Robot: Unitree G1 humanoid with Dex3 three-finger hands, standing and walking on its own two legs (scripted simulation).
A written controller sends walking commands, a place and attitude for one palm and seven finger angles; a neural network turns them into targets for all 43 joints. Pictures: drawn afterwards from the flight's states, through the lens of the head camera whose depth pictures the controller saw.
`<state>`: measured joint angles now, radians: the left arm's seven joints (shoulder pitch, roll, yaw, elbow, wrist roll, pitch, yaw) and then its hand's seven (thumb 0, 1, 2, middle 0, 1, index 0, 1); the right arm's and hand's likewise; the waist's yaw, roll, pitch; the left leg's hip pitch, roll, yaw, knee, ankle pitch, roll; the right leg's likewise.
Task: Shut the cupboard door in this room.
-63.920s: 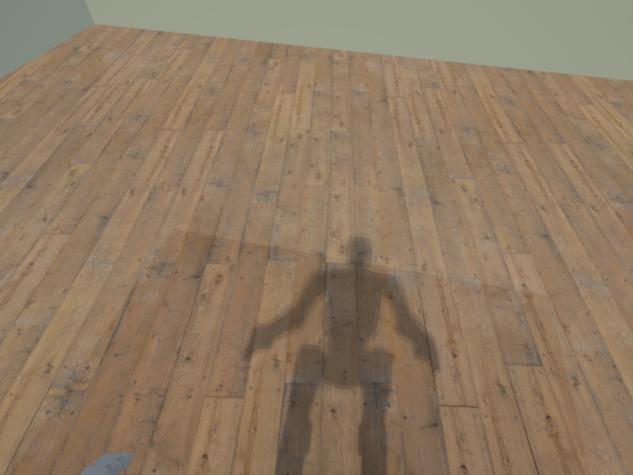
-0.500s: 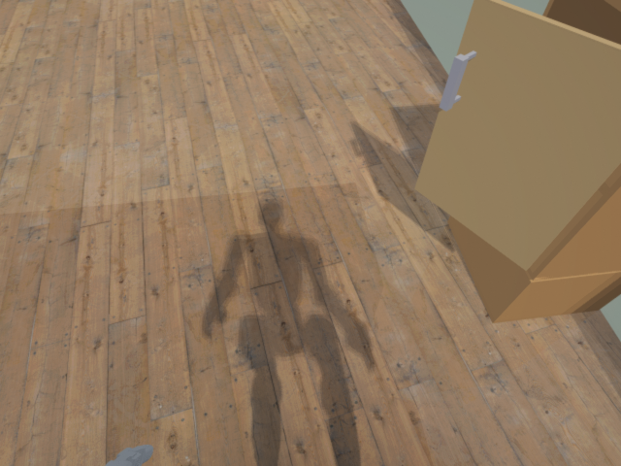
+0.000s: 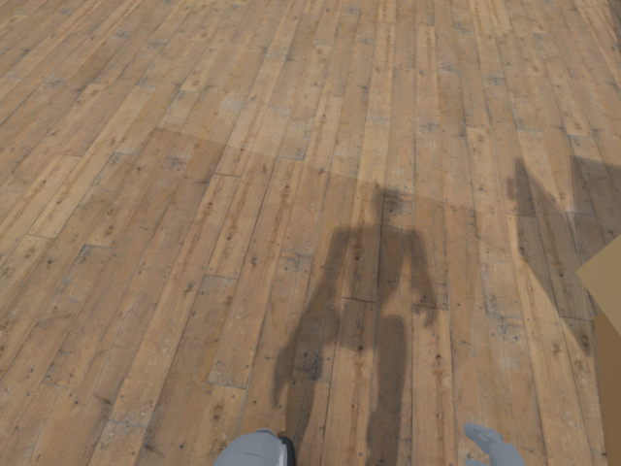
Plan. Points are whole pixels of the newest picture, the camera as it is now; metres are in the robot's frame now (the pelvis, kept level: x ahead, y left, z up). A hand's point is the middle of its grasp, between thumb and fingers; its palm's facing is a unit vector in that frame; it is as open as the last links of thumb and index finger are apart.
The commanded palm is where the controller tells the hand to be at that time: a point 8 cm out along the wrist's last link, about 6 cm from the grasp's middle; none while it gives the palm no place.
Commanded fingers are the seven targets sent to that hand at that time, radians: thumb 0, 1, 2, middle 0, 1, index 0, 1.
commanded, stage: walk to a spot facing it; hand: left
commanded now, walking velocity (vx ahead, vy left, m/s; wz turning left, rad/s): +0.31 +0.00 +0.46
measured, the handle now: out of the picture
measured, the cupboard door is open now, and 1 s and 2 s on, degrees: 32 32 32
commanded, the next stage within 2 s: turn to face it in 0.22 s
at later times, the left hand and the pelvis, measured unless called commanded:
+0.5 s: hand (221, 343) +0.29 +0.18 -0.13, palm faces +0.04 -0.98 -0.22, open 7.4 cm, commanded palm none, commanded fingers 0.00 0.90 0.90 -0.20 -0.30 -0.20 -0.30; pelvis +0.19 -0.01 +0.02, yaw +3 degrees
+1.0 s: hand (215, 330) +0.32 +0.20 -0.15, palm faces -0.08 -0.98 -0.20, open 7.4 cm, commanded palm none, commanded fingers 0.00 0.90 0.90 -0.20 -0.30 -0.20 -0.30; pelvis +0.25 +0.01 +0.02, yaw -11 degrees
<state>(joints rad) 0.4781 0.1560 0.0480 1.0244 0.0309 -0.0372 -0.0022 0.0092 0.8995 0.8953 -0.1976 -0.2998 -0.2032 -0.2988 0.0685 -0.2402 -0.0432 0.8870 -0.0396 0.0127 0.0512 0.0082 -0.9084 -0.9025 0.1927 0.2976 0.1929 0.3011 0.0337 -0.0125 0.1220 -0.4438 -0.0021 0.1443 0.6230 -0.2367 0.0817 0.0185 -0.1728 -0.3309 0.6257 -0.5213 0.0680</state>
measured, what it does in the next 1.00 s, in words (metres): walks ahead: right foot, then left foot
